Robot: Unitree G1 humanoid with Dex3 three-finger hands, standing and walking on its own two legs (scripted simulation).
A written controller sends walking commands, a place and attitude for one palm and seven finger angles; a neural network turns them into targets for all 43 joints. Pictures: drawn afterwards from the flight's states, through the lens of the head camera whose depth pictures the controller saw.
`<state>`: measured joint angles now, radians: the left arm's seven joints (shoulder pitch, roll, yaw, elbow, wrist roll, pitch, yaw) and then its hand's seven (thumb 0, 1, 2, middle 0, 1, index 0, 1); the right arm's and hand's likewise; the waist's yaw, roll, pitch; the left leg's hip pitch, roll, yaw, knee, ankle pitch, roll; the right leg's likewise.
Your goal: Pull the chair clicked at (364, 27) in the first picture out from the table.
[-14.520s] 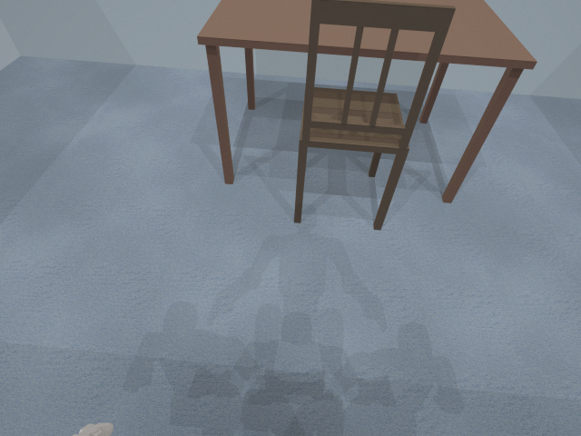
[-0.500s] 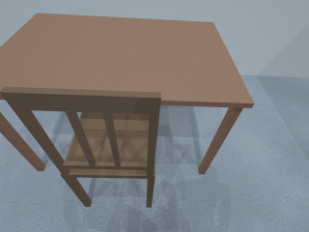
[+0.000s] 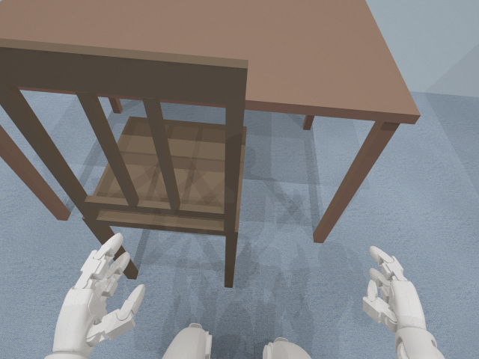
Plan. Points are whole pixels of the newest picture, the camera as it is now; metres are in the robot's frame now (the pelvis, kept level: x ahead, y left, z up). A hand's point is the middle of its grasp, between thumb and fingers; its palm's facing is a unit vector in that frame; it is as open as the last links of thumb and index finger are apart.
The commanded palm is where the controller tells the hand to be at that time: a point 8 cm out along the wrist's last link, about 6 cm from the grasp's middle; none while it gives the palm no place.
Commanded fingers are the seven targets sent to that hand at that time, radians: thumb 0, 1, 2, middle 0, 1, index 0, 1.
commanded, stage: raise the hand toward the chair's back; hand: left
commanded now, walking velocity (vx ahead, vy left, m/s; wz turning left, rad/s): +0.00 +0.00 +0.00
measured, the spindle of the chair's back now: (114, 158) +0.45 +0.28 +0.04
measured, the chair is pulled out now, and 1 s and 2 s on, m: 0.00 0.00 0.00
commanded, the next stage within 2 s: aim the fingers beside a spindle in 1.64 s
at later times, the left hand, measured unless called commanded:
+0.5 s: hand (111, 273) +0.23 +0.21 +0.04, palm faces +0.02 -1.00 -0.04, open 13.9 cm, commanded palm +0.20 +0.27 +0.05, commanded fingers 0.00 -0.24 0.41 -0.09 -0.12 -0.09 -0.12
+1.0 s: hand (81, 263) +0.24 +0.26 +0.05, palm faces +0.01 -1.00 -0.03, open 16.8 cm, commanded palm +0.22 +0.31 +0.06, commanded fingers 0.00 -0.50 0.30 -0.06 -0.08 -0.06 -0.08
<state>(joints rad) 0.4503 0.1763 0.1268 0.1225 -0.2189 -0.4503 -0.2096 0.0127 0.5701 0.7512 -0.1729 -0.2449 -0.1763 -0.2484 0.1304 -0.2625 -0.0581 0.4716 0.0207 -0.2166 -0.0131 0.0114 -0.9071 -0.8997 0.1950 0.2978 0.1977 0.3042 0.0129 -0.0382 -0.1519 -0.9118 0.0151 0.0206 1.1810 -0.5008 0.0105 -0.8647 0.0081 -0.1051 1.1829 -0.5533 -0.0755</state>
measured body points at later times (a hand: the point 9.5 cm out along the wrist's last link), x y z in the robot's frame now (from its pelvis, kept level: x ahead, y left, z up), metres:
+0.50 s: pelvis +0.01 +0.01 +0.01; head +0.09 +0.02 +0.45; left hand +0.22 +0.27 +0.04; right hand +0.16 -0.25 -0.09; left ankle +0.04 +0.11 -0.64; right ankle +0.02 -0.08 -0.64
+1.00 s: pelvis +0.01 +0.05 +0.01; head +0.08 +0.08 +0.45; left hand +0.23 +0.31 +0.05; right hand +0.21 -0.17 -0.05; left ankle +0.04 +0.12 -0.64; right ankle +0.02 -0.08 -0.64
